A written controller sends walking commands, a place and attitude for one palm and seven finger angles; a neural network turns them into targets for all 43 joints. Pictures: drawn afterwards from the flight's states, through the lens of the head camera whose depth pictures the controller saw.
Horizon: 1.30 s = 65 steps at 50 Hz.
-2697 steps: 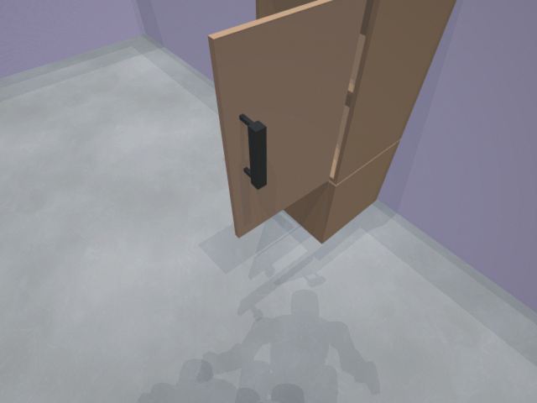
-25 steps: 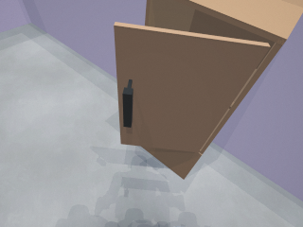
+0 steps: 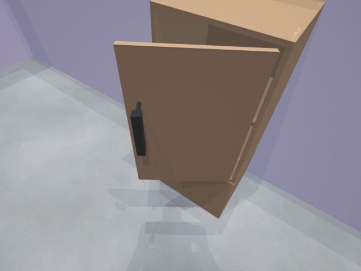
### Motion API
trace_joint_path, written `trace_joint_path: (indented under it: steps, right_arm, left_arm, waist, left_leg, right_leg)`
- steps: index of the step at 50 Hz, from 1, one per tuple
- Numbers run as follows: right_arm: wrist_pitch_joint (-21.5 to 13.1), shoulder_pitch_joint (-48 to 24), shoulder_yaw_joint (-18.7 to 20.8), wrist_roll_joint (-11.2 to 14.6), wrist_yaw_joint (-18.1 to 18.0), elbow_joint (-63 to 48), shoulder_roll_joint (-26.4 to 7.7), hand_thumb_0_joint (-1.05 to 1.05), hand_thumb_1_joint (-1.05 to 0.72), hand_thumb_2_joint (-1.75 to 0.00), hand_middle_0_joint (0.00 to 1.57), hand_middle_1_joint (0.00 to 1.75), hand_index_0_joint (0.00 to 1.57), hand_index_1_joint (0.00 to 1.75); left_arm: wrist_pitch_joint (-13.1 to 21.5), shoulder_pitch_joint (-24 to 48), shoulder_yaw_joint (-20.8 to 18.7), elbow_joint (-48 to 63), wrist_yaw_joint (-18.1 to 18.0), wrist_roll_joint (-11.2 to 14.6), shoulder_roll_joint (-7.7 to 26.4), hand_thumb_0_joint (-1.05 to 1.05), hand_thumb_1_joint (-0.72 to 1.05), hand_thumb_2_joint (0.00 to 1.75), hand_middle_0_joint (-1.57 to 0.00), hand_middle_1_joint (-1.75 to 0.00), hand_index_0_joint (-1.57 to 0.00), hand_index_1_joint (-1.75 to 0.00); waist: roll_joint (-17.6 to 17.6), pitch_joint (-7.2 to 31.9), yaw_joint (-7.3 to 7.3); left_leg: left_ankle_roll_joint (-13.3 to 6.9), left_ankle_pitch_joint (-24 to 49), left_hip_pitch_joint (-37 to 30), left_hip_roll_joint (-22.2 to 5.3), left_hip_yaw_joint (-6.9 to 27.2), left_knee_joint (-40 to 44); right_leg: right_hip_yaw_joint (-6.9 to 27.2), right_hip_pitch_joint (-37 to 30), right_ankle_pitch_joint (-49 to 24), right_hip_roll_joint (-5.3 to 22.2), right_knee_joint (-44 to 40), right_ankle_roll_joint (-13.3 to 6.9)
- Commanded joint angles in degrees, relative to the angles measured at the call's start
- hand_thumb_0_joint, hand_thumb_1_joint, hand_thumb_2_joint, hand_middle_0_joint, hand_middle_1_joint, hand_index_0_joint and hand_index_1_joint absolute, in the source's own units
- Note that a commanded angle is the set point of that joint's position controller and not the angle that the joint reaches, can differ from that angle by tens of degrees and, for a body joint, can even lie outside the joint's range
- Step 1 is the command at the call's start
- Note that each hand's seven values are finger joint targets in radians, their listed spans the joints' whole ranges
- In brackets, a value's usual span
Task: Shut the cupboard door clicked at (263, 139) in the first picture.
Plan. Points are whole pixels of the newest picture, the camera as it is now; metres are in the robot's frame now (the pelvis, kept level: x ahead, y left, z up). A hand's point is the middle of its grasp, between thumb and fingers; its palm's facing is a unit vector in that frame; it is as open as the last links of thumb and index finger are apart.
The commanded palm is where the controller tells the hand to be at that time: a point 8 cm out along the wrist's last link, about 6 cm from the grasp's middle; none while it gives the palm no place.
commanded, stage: come to a stop and stand still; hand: left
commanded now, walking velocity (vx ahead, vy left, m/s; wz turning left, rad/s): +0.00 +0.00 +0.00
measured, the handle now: (140, 129) +0.51 +0.15 -0.01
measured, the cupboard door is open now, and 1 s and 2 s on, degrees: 34 34 34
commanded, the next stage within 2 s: look again from close up in 0.18 s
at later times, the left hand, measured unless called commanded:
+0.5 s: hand out of the picture +0.01 +0.18 -0.18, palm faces +0.02 -0.98 -0.21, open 7.3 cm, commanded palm none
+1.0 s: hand out of the picture +0.14 +0.22 -0.11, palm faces +0.21 -0.95 -0.22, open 7.3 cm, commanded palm +0.13 +0.25 -0.07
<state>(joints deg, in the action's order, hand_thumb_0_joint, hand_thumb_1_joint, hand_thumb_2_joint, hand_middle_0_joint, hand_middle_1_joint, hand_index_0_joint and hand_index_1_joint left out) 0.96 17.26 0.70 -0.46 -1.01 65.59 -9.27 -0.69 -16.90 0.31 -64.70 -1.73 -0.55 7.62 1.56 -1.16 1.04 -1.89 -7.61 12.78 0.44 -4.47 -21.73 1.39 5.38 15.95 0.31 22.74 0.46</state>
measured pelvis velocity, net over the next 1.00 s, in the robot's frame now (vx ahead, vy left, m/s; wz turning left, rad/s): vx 0.02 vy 0.01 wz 0.02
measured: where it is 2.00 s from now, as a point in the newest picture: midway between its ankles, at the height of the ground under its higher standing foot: outside the picture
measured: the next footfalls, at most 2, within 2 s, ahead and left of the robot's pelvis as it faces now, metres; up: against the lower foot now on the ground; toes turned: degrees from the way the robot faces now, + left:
right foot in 1.08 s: +0.08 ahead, -0.09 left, +0.00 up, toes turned +1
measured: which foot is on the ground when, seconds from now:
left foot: down 0.00-1.00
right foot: down 0.00-0.96, up 0.98-1.00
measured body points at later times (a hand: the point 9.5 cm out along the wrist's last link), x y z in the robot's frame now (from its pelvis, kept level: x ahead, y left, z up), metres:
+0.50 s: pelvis +0.01 +0.01 -0.01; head +0.02 +0.00 +0.44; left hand +0.01 +0.23 -0.17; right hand +0.01 -0.21 -0.18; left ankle +0.05 +0.10 -0.74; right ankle -0.04 -0.13 -0.74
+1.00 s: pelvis +0.02 +0.01 -0.02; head +0.03 +0.02 +0.43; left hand +0.13 +0.27 -0.10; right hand +0.11 -0.24 -0.13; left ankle +0.05 +0.10 -0.74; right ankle -0.03 -0.11 -0.72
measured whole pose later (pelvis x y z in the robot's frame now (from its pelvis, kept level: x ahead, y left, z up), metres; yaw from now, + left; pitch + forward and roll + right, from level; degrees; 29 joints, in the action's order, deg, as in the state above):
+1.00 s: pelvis +0.02 +0.01 -0.02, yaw +1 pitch -1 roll +1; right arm -11.4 15.1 -0.2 2.8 -3.6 50.4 -12.1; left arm 0.0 -25.7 -3.4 -19.8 -5.1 6.0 13.5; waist 2.5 -2.2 0.3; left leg -2.3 -15.5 18.4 1.5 -4.3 -34.4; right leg -1.2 16.7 20.7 1.8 47.7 0.1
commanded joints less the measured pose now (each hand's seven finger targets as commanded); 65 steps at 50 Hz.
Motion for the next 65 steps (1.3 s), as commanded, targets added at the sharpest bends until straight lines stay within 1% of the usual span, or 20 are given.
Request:
trace_joint_path:
  steps: [1,13,14,15,16,18,21,27,44,45,46,47,48,49,51,52,56,58,61,65]
  right_arm:
    - [-0.7,2.7,0.7,-0.2,-0.7,-1.4,-4.5,0.00,-0.90,-0.90,0.20,0.30,0.20,0.30]
    - [-1.3,4.8,0.6,0.0,-1.2,-0.6,-3.2,0.00,-0.90,-0.90,0.20,0.30,0.20,0.30]
    - [-2.8,-2.2,0.1,0.0,-0.2,-4.8,-4.8,0.00,-0.90,-0.90,0.20,0.30,0.20,0.30]
    - [-2.1,2.0,0.3,-0.3,0.3,-6.0,-2.6,0.00,-0.90,-0.90,0.20,0.30,0.20,0.30]
    - [-1.7,3.7,0.5,-0.6,0.4,-5.8,-3.4,0.00,-0.90,-0.90,0.20,0.30,0.20,0.30]
    - [-2.3,3.8,0.4,-0.9,0.4,-6.6,-3.3,0.00,-0.90,-0.90,0.20,0.30,0.20,0.30]
    - [-2.7,3.0,0.4,-0.5,0.1,-7.9,-4.3,0.00,-0.90,-0.90,0.20,0.30,0.20,0.30]
    - [-2.9,0.8,0.4,-0.4,0.0,-7.7,-6.2,0.00,-0.90,-0.90,0.20,0.30,0.20,0.30]
    - [-3.2,-6.4,0.8,-0.2,-0.3,-7.3,-10.8,0.00,-0.90,-0.90,0.20,0.30,0.20,0.30]
    - [-2.9,-6.2,0.6,0.3,-0.1,-10.7,-9.9,0.00,-0.90,-0.90,0.20,0.30,0.20,0.30]
    - [-13.6,1.7,3.6,2.5,-4.5,-23.6,-20.2,0.00,-0.90,-0.90,0.20,0.30,0.20,0.30]
    - [-18.7,-3.6,-0.3,5.7,-6.4,-24.8,-13.4,0.00,-0.90,-0.90,0.20,0.30,0.20,0.30]
    - [-19.9,-4.9,0.9,5.1,-4.9,-26.4,-11.2,0.00,-0.90,-0.90,0.20,0.30,0.20,0.30]
    - [-20.8,-4.6,1.2,4.1,-2.4,-26.6,-10.3,0.00,-0.90,-0.90,0.20,0.30,0.20,0.30]
    - [-21.9,-6.6,3.4,2.5,-0.6,-30.4,-11.6,0.00,-0.90,-0.90,0.20,0.30,0.20,0.30]
    - [-21.8,-7.2,3.4,2.3,-0.2,-31.0,-11.3,0.00,-0.90,-0.90,0.20,0.30,0.20,0.30]
    - [-20.8,-10.4,4.3,1.7,1.1,-37.5,-12.6,0.00,-0.90,-0.90,0.20,0.30,0.20,0.30]
    - [-19.8,-11.2,4.6,2.8,1.1,-42.1,-12.6,0.00,-0.90,-0.90,0.20,0.30,0.20,0.30]
    - [-19.0,-11.6,3.9,3.6,0.2,-47.8,-12.0,0.00,-0.90,-0.90,0.20,0.30,0.20,0.30]
    - [-20.2,-9.2,3.0,2.8,-1.2,-46.5,-10.4,0.00,-0.90,-0.90,0.20,0.30,0.20,0.30]
  left_arm:
    - [0.5,-2.9,-1.5,1.5,-0.4,0.0,5.7,0.00,0.90,0.90,-0.20,-0.30,-0.20,-0.30]
    - [0.8,-4.5,-1.5,0.7,-0.7,0.1,3.9,0.00,0.90,0.90,-0.20,-0.30,-0.20,-0.30]
    - [3.2,-7.7,-0.3,0.6,-2.5,-1.3,5.4,0.00,0.90,0.90,-0.20,-0.30,-0.20,-0.30]
    - [3.3,-4.0,-0.9,3.6,-2.1,-0.5,8.0,0.00,0.90,0.90,-0.20,-0.30,-0.20,-0.30]
    - [3.2,-2.1,-0.8,4.6,-1.8,-0.5,7.4,0.00,0.90,0.90,-0.20,-0.30,-0.20,-0.30]
    - [3.4,-3.4,-0.6,5.3,-1.5,-0.5,6.0,0.00,0.90,0.90,-0.20,-0.30,-0.20,-0.30]
    - [3.3,-4.6,-0.3,4.9,-1.4,-0.3,4.9,0.00,0.90,0.90,-0.20,-0.30,-0.20,-0.30]
    - [2.7,-4.3,-0.4,5.3,-1.3,-0.4,6.2,0.00,0.90,0.90,-0.20,-0.30,-0.20,-0.30]
    - [2.2,-1.0,-1.2,6.3,-0.7,-0.5,12.6,0.00,0.90,0.90,-0.20,-0.30,-0.20,-0.30]
    - [2.7,-4.4,-0.6,5.9,-2.9,-1.3,8.8,0.00,0.90,0.90,-0.20,-0.30,-0.20,-0.30]
    - [18.0,45.6,-29.7,99.1,-5.0,5.4,46.4,0.00,0.90,0.90,-0.20,-0.30,-0.20,-0.30]
    - [13.7,-0.5,-4.4,77.1,-4.7,7.5,13.3,0.00,0.90,0.90,-0.22,-0.32,-0.22,-0.32]
    - [6.4,-13.6,-0.2,76.7,-4.5,11.0,1.8,0.00,0.90,0.90,-0.24,-0.34,-0.24,-0.34]
    - [7.0,-2.1,-0.5,75.5,-3.9,9.7,3.5,0.00,0.90,0.90,-0.25,-0.36,-0.25,-0.36]
    - [11.9,-4.1,-4.6,64.8,-0.7,11.1,4.2,0.00,0.90,0.90,-0.29,-0.40,-0.29,-0.40]
    - [16.5,-9.7,-7.7,57.2,1.7,12.2,4.6,0.00,0.90,0.90,-0.31,-0.42,-0.31,-0.42]
    - [35.6,-14.3,-11.3,50.3,19.7,16.7,8.1,0.00,0.90,0.90,-0.38,-0.50,-0.38,-0.50]
    - [35.4,-14.0,-14.7,52.0,23.8,17.9,12.7,0.00,0.90,0.90,-0.42,-0.54,-0.42,-0.54]
    - [31.0,-9.7,-17.9,67.1,22.8,20.8,15.8,0.00,0.90,0.90,-0.47,-0.60,-0.47,-0.60]
    - [33.1,-3.3,-16.1,82.4,16.8,19.9,14.8,0.00,0.90,0.90,-0.55,-0.68,-0.55,-0.68]
  waist:
    - [-1.3,-5.7,-0.22]
    - [-0.3,-4.5,-0.70]
    - [-5.7,-5.5,-2.85]
    - [-6.3,-2.6,1.42]
    - [-4.5,-2.9,1.89]
    - [-7.6,-1.3,0.79]
    - [-0.2,-0.6,-0.06]
    - [0.4,-3.0,-0.64]
    - [-1.6,1.3,-1.33]
    - [-2.5,-2.3,-1.07]
    - [-6.2,19.0,7.35]
    - [-25.3,28.1,0.56]
    - [-24.3,25.7,-0.53]
    - [-11.4,11.8,1.59]
    - [-3.1,-2.2,1.32]
    - [6.0,-3.1,0.59]
    - [15.4,5.0,-1.86]
    - [11.7,6.9,-3.83]
    - [-0.8,15.8,-5.53]
    - [-3.5,17.2,-1.96]
  left_leg:
    - [1.2,-7.2,-2.2,-5.0,6.9,4.4]
    - [0.8,-2.4,-2.3,-6.0,7.5,3.3]
    - [2.0,3.7,0.5,-5.7,5.6,-9.0]
    - [1.7,-7.4,0.0,-4.7,5.8,-7.2]
    - [1.2,-10.0,2.1,-4.3,6.4,-6.9]
    - [0.0,-5.7,2.7,-5.2,7.8,-5.7]
    - [-1.0,-2.7,2.2,-6.1,9.1,-4.5]
    - [-1.3,-1.2,1.0,-6.3,8.7,-2.2]
    - [-1.4,9.6,-4.8,-6.8,6.6,-3.0]
    - [0.1,16.4,-3.4,-8.1,5.3,-12.1]
    - [0.7,25.0,-24.7,-4.8,11.1,-15.4]
    - [2.2,31.7,-32.3,-8.6,15.7,-11.9]
    - [5.0,26.2,-18.0,-7.2,14.5,-7.5]
    - [3.9,14.3,-4.2,-5.7,12.8,-4.3]
    - [3.0,-11.5,14.5,-2.2,10.5,-11.8]
    - [3.1,-18.4,21.0,-0.5,9.3,-17.3]
    - [3.1,-20.3,40.8,1.6,5.0,-36.1]
    - [2.1,-23.4,46.5,1.9,4.0,-39.1]
    - [0.9,-23.9,42.2,2.0,3.9,-38.1]
    - [0.1,-20.7,39.1,0.5,5.9,-40.6]
  right_leg:
    - [5.6,10.5,4.4,5.0,-7.6,-2.6]
    - [4.4,7.7,-1.5,4.5,-6.1,-2.6]
    - [6.3,9.7,-15.4,7.0,-5.8,-2.7]
    - [6.7,11.8,3.2,8.0,-5.9,-4.2]
    - [5.6,12.7,9.5,5.5,-3.7,-4.4]
    - [3.7,11.2,3.3,4.1,-0.2,-4.6]
    - [3.2,10.0,1.1,3.0,1.8,-4.0]
    - [3.0,10.6,0.1,3.2,1.9,-3.0]
    - [3.9,6.6,-11.4,4.7,1.0,-2.2]
    - [5.7,10.5,-19.0,6.1,-0.6,-0.9]
    - [-5.7,14.3,-24.7,0.3,19.9,-1.6]
    - [-7.1,23.5,-0.5,-1.2,32.2,-0.3]
    - [-5.7,18.5,4.8,-0.5,41.0,-1.4]
    - [-4.9,25.8,4.9,0.0,36.2,-1.0]
    - [-6.7,30.8,8.3,0.4,21.2,-2.2]
    - [-6.5,34.9,13.6,0.2,16.9,-2.1]
    - [5.6,39.6,23.2,2.9,23.6,-2.8]
    - [12.7,36.8,28.9,3.8,22.8,-1.9]
    - [11.9,34.2,35.0,2.4,22.7,-1.9]
    - [10.0,38.9,27.8,1.0,24.7,-1.3]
